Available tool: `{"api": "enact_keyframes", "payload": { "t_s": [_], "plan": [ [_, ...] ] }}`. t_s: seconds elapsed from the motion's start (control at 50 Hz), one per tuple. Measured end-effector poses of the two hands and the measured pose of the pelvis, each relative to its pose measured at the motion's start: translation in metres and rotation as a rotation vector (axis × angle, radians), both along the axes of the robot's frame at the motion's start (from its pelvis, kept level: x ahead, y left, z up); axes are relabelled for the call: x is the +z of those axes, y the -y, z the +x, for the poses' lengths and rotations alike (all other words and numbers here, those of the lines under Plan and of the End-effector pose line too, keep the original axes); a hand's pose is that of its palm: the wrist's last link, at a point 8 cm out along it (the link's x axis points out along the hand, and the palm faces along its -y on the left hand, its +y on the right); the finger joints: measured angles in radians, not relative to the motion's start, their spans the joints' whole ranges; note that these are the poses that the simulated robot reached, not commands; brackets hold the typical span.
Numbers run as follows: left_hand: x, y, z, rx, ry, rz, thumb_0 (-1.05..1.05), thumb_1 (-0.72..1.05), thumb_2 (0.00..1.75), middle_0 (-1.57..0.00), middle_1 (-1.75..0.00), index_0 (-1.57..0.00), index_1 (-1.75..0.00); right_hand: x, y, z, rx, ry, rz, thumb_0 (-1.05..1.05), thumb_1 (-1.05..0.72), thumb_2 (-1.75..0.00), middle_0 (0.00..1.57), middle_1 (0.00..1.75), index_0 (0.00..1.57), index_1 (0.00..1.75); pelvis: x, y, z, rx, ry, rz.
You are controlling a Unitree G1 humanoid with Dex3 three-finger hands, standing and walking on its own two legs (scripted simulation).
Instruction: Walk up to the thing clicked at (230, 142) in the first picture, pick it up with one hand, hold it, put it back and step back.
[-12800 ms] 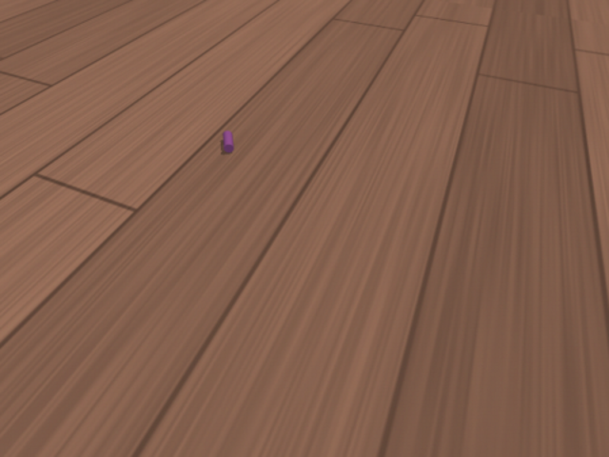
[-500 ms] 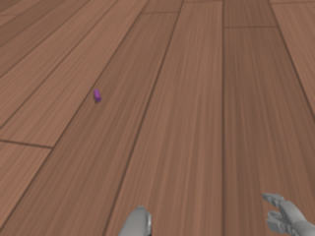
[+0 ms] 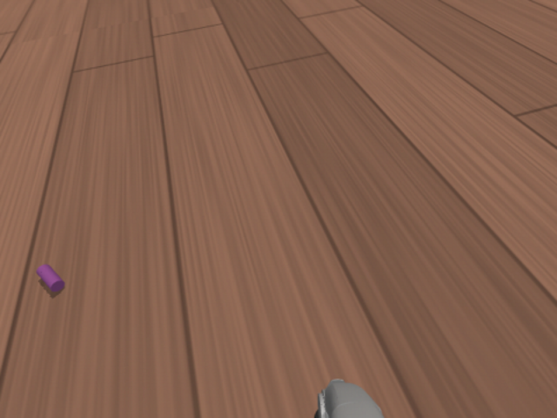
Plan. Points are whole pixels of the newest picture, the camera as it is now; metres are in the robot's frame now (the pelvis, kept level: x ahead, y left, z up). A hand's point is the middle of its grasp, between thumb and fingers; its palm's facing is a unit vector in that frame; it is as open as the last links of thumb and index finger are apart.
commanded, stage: walk up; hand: left
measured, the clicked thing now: (50, 277) +0.92 +0.91 -0.73
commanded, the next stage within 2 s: none
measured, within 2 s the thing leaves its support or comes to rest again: neither
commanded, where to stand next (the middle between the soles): +0.48 +1.05 m, yaw -50 degrees
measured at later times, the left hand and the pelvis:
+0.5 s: hand out of the picture +0.32 +0.56 -0.16, palm faces -0.20 -0.77 -0.61, open 7.4 cm; pelvis +0.19 +0.24 -0.04, yaw -11 degrees
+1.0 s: hand out of the picture +0.48 +0.67 -0.12, palm faces -0.31 -0.72 -0.63, open 7.4 cm; pelvis +0.30 +0.40 -0.03, yaw -22 degrees
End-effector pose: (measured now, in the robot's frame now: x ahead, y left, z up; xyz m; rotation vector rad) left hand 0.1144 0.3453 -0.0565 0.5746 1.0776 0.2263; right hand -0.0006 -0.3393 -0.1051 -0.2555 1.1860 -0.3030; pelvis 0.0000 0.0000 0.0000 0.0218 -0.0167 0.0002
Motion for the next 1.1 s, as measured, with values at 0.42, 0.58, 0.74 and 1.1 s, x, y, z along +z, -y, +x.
{"api": "enact_keyframes", "payload": {
  "t_s": [0.42, 0.58, 0.74, 1.1],
  "plan": [
    [-0.047, -0.2, 0.147, -0.069, -0.047, 0.058, 0.01, 0.89, 0.9, -0.21, -0.3, -0.21, -0.3, -0.006, -0.179, 0.261, 0.083, 0.213, -0.073, 0.0, -0.91, -0.9, 0.2, 0.29, 0.2, 0.3, -0.042, -0.201, 0.168, -0.16, -0.01, -0.058],
    [-0.048, -0.251, 0.257, -0.143, -0.063, 0.04, 0.01, 0.91, 0.9, -0.2, -0.3, -0.21, -0.3, 0.001, -0.276, 0.215, -0.079, 0.028, -0.038, 0.0, -0.91, -0.9, 0.2, 0.3, 0.2, 0.3, -0.018, -0.26, 0.217, -0.232, -0.047, -0.046],
    [-0.028, -0.253, 0.339, -0.299, -0.053, 0.027, 0.0, 0.9, 0.9, -0.2, -0.3, -0.21, -0.3, -0.02, -0.329, 0.189, -0.231, -0.053, -0.007, 0.0, -0.9, -0.9, 0.2, 0.3, 0.2, 0.3, -0.015, -0.31, 0.261, -0.31, -0.043, -0.019],
    [-0.02, -0.416, 0.401, -0.336, 0.011, 0.116, 0.0, 0.9, 0.9, -0.21, -0.3, -0.21, -0.3, -0.033, -0.437, 0.318, -0.173, 0.131, -0.031, 0.0, -0.91, -0.9, 0.2, 0.3, 0.2, 0.3, -0.039, -0.455, 0.327, -0.426, -0.019, -0.035]
  ]
}}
